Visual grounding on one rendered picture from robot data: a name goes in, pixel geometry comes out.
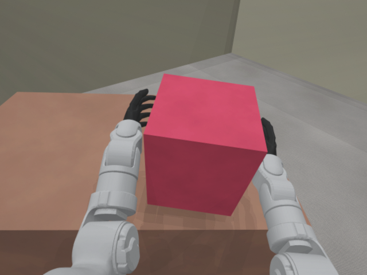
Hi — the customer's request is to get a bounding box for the right robot hand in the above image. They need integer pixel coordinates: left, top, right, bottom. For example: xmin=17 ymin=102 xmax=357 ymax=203
xmin=261 ymin=117 xmax=276 ymax=155

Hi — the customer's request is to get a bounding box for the left robot hand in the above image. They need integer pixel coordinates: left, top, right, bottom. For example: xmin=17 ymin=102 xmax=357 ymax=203
xmin=123 ymin=89 xmax=156 ymax=127

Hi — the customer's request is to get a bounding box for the pedestal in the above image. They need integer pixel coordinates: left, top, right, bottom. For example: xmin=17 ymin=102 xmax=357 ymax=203
xmin=0 ymin=92 xmax=311 ymax=275

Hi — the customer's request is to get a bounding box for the left robot forearm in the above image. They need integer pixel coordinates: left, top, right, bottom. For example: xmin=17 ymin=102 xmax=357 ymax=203
xmin=72 ymin=120 xmax=142 ymax=264

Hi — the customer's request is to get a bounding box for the carton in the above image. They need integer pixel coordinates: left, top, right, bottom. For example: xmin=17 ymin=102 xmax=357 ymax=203
xmin=143 ymin=74 xmax=268 ymax=216

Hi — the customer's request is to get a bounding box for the robot right upper arm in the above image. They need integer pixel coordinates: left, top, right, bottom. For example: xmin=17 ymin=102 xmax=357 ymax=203
xmin=270 ymin=252 xmax=338 ymax=275

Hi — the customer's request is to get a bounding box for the robot left upper arm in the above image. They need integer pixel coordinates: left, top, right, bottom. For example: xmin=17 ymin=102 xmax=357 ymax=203
xmin=43 ymin=221 xmax=140 ymax=275

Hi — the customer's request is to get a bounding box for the right robot forearm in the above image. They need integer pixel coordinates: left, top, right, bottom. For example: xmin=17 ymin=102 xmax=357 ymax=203
xmin=252 ymin=154 xmax=339 ymax=275

